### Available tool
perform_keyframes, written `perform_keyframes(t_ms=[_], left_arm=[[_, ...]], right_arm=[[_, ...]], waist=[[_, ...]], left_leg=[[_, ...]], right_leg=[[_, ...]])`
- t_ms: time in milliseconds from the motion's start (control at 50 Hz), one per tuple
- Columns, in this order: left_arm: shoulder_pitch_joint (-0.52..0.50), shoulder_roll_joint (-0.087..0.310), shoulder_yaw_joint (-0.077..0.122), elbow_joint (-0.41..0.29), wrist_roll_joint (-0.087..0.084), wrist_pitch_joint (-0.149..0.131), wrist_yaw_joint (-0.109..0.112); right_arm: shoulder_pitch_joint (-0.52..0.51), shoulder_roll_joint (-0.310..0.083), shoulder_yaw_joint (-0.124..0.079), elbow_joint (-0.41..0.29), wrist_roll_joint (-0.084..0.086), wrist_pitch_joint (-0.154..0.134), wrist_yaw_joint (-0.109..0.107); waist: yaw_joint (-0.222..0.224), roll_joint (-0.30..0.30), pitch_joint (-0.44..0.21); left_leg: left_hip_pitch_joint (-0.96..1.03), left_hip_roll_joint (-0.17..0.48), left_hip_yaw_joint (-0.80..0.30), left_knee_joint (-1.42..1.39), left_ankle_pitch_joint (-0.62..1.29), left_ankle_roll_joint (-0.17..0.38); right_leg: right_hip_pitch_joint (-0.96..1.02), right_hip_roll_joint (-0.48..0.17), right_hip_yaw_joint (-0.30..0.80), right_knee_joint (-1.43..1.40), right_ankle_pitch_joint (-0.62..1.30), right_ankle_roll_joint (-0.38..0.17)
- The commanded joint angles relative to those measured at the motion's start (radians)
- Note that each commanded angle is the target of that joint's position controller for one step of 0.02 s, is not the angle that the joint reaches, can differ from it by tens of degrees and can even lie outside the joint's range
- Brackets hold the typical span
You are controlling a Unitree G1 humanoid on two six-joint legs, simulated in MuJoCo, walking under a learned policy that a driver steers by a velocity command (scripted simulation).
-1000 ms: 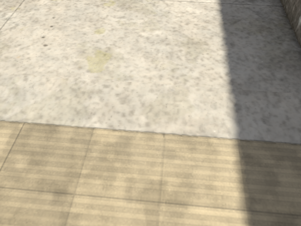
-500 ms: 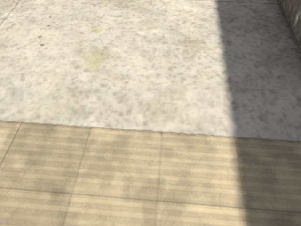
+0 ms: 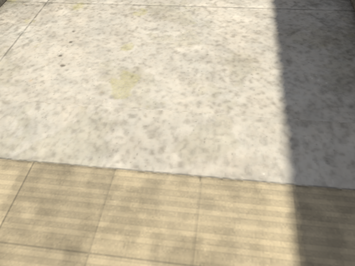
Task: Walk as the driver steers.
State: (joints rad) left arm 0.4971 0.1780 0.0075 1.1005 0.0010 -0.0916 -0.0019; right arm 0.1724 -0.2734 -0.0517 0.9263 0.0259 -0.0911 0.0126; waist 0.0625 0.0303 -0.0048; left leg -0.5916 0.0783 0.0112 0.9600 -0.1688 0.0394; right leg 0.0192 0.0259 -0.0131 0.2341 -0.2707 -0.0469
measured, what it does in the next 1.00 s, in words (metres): walks ahead: left foot, then right foot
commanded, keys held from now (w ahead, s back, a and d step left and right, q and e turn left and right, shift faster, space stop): w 1.00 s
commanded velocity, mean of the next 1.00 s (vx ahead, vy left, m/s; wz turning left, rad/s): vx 0.48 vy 0.00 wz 0.00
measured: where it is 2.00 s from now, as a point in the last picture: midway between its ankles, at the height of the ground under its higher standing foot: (193, 155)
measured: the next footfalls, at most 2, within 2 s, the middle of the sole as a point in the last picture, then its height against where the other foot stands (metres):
left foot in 0.22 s outside the picture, level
right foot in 0.78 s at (227, 238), level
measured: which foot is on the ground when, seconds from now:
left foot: up 0.00-0.20, down 0.22-0.78, up 0.80-1.00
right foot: down 0.00-0.22, up 0.24-0.76, down 0.78-1.00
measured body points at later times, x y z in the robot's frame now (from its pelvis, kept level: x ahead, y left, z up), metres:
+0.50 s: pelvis +0.28 +0.06 +0.00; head +0.29 +0.07 +0.45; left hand +0.41 +0.33 -0.12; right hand +0.29 -0.20 -0.14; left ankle +0.27 +0.14 -0.75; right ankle +0.37 -0.11 -0.67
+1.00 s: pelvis +0.57 -0.01 +0.00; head +0.59 -0.02 +0.45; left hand +0.62 +0.26 -0.13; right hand +0.68 -0.28 -0.13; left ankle +0.60 +0.16 -0.67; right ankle +0.59 -0.09 -0.75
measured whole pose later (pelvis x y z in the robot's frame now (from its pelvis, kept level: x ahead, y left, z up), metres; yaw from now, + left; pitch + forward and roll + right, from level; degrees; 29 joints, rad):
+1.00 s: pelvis +0.57 -0.01 +0.00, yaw +0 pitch +1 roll -1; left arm 0.29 0.24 0.05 0.93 0.01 -0.10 -0.03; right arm 0.19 -0.28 -0.05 0.93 0.02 -0.08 0.00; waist 0.03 0.04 0.02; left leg -0.58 0.11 -0.03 1.06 -0.25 0.03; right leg -0.18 0.06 -0.07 0.30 -0.14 -0.08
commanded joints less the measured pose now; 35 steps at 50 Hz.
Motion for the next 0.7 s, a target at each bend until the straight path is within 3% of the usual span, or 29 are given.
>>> perform_keyframes(t_ms=[20, 80, 140, 180, 200, 220, 240, 260, 280, 300, 320, 340, 360, 380, 420, 480, 580, 640, 700], left_arm=[[0.036, 0.161, 0.022, -0.044, 0.004, 0.006, 0.021], [0.065, 0.189, 0.032, -0.044, -0.007, 0.005, 0.026], [0.056, 0.197, 0.043, -0.043, -0.019, 0.008, 0.028], [0.024, 0.22, 0.053, -0.056, -0.012, 0.018, 0.027], [0.006, 0.222, 0.055, -0.064, -0.005, 0.027, 0.026], [-0.01, 0.213, 0.05, -0.08, 0.003, 0.032, 0.024], [0.029, 0.151, 0.031, -0.108, 0.016, 0.028, 0.019], [0.132, 0.015, -0.004, -0.101, 0.0, 0.002, 0.009], [0.033, 0.126, 0.023, -0.117, -0.03, -0.025, 0.004], [-0.067, 0.177, 0.038, -0.149, -0.053, -0.04, 0.003], [-0.114, 0.178, 0.041, -0.158, -0.047, -0.045, 0.012], [-0.126, 0.173, 0.051, -0.158, -0.034, -0.039, 0.019], [-0.099, 0.152, 0.053, -0.155, -0.029, -0.025, 0.019], [-0.087, 0.129, 0.052, -0.155, -0.027, -0.013, 0.02], [-0.12, 0.125, 0.057, -0.175, -0.021, 0.004, 0.022], [-0.269, 0.141, 0.063, -0.235, -0.007, 0.007, 0.023], [-0.467, 0.113, 0.047, -0.294, -0.012, -0.009, 0.001], [-0.551, 0.118, 0.041, -0.329, -0.021, -0.013, -0.016], [-0.571, 0.145, 0.046, -0.358, -0.023, -0.021, -0.035]], right_arm=[[-0.195, 0.016, 0.017, -0.113, -0.002, -0.011, 0.011], [-0.277, -0.002, 0.022, -0.145, 0.006, -0.01, 0.021], [-0.3, -0.035, 0.016, -0.17, 0.008, -0.015, 0.033], [-0.216, -0.082, -0.006, -0.156, 0.005, -0.019, 0.034], [-0.083, -0.116, -0.027, -0.118, 0.007, -0.017, 0.029], [0.09, -0.157, -0.051, -0.066, 0.011, -0.011, 0.02], [0.252, -0.232, -0.07, -0.031, -0.009, -0.003, 0.008], [0.279, -0.246, -0.063, -0.016, -0.021, -0.004, 0.021], [0.201, -0.153, -0.038, -0.02, -0.012, -0.01, 0.024], [0.104, -0.112, -0.027, -0.036, -0.008, -0.015, 0.023], [0.025, -0.095, -0.021, -0.051, -0.014, -0.021, 0.026], [-0.01, -0.071, -0.015, -0.054, -0.026, -0.026, 0.032], [-0.019, -0.047, -0.007, -0.046, -0.034, -0.029, 0.034], [-0.01, -0.041, -0.006, -0.034, -0.032, -0.03, 0.035], [0.024, -0.058, -0.007, -0.01, -0.025, -0.035, 0.027], [0.084, -0.1, -0.014, 0.011, -0.027, -0.03, 0.003], [0.183, -0.127, -0.015, 0.036, -0.014, -0.017, -0.016], [0.249, -0.129, -0.017, 0.064, -0.007, -0.003, -0.018], [0.261, -0.142, -0.026, 0.076, -0.006, 0.016, -0.024]], waist=[[0.018, -0.112, 0.14], [0.025, -0.135, 0.165], [-0.01, -0.133, 0.166], [-0.077, -0.156, 0.08], [-0.147, -0.166, -0.008], [-0.227, -0.155, -0.113], [-0.24, 0.011, -0.257], [-0.169, 0.263, -0.396], [-0.177, 0.171, -0.255], [-0.149, 0.108, -0.103], [-0.113, 0.006, -0.051], [-0.081, -0.007, -0.019], [-0.049, 0.018, -0.021], [-0.036, 0.032, -0.013], [-0.027, 0.033, 0.028], [-0.056, 0.008, 0.074], [-0.12, 0.006, 0.087], [-0.145, 0.005, 0.105], [-0.123, 0.019, 0.092]], left_leg=[[-0.128, -0.007, 0.029, -0.211, 0.108, -0.03], [-0.037, -0.035, 0.048, -0.339, 0.172, -0.027], [-0.008, -0.037, 0.022, -0.412, 0.165, 0.014], [0.137, -0.08, 0.044, -0.416, 0.124, 0.049], [0.304, -0.113, 0.063, -0.41, 0.109, 0.074], [0.55, -0.095, 0.04, -0.408, 0.111, 0.105], [0.878, 0.13, -0.267, -0.424, -0.028, 0.187], [1.042, 0.325, -0.759, -0.621, -0.249, 0.321], [0.93, 0.277, -0.753, -0.699, -0.293, 0.267], [0.766, 0.25, -0.578, -0.711, -0.197, 0.226], [0.615, 0.216, -0.456, -0.733, -0.056, 0.205], [0.508, 0.178, -0.358, -0.755, 0.05, 0.193], [0.449, 0.149, -0.295, -0.784, 0.076, 0.189], [0.415, 0.137, -0.263, -0.809, 0.087, 0.196], [0.365, 0.126, -0.207, -0.849, 0.111, 0.21], [0.392, 0.126, -0.175, -0.879, 0.136, 0.214], [0.443, 0.087, -0.083, -0.878, 0.167, 0.167], [0.559, 0.128, -0.089, -0.839, 0.179, 0.165], [0.68, 0.18, -0.102, -0.761, 0.281, 0.145]], right_leg=[[-0.032, -0.209, 0.138, -0.132, 0.306, -0.121], [-0.068, -0.229, 0.116, -0.16, 0.291, -0.13], [0.021, -0.274, 0.1, -0.119, 0.4, -0.112], [0.073, -0.282, 0.073, 0.011, 0.727, -0.088], [0.06, -0.258, 0.045, 0.169, 0.89, -0.07], [-0.049, -0.215, 0.023, 0.382, 0.874, -0.04], [-0.338, -0.123, -0.012, 0.729, 0.5, -0.006], [-0.592, 0.048, 0.084, 1.024, -0.276, 0.028], [-0.693, -0.01, 0.161, 1.134, -0.269, 0.004], [-0.732, -0.061, 0.126, 1.129, -0.176, -0.013], [-0.679, -0.112, 0.11, 1.08, -0.08, -0.016], [-0.626, -0.143, 0.102, 1.032, -0.029, -0.012], [-0.569, -0.167, 0.107, 1.002, -0.001, -0.012], [-0.548, -0.174, 0.101, 0.971, 0.004, -0.008], [-0.575, -0.188, 0.083, 0.904, 0.026, 0.007], [-0.7, -0.198, 0.072, 0.734, 0.173, 0.04], [-0.645, -0.135, 0.011, 0.405, 0.398, 0.046], [-0.674, -0.119, 0.014, 0.325, 0.374, 0.035], [-0.672, -0.104, 0.02, 0.274, 0.267, -0.001]])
